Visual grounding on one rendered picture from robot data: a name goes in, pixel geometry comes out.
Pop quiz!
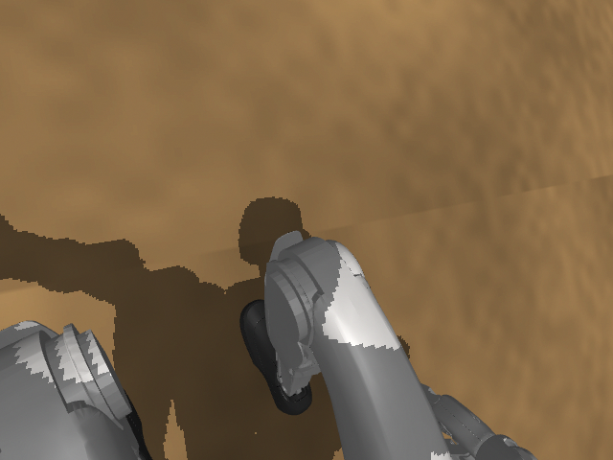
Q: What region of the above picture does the right robot arm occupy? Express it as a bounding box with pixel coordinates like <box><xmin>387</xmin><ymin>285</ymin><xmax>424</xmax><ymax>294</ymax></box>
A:
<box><xmin>475</xmin><ymin>434</ymin><xmax>537</xmax><ymax>460</ymax></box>

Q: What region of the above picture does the left robot foot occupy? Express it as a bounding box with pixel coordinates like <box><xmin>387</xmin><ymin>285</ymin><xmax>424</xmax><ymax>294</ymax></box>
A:
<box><xmin>124</xmin><ymin>390</ymin><xmax>152</xmax><ymax>460</ymax></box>

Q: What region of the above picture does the right robot foot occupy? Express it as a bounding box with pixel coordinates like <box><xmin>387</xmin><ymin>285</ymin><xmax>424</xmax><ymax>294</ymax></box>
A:
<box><xmin>239</xmin><ymin>299</ymin><xmax>312</xmax><ymax>415</ymax></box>

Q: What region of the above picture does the right robot hand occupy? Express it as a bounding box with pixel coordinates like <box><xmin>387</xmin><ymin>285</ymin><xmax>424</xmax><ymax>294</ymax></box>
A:
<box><xmin>421</xmin><ymin>383</ymin><xmax>496</xmax><ymax>460</ymax></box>

